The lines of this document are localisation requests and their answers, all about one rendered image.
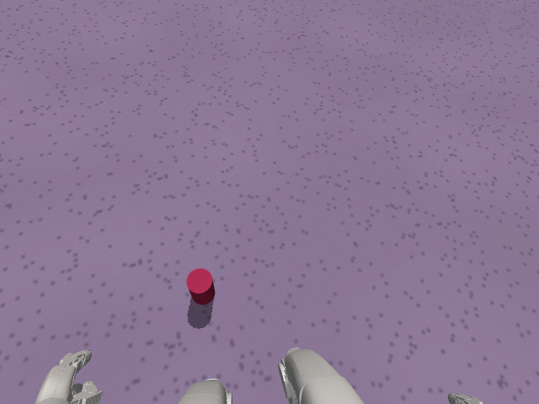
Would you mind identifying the left robot hand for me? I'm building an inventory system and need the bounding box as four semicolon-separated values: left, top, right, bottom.
35;350;102;404

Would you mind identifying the can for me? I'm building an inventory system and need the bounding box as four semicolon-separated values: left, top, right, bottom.
186;268;215;305

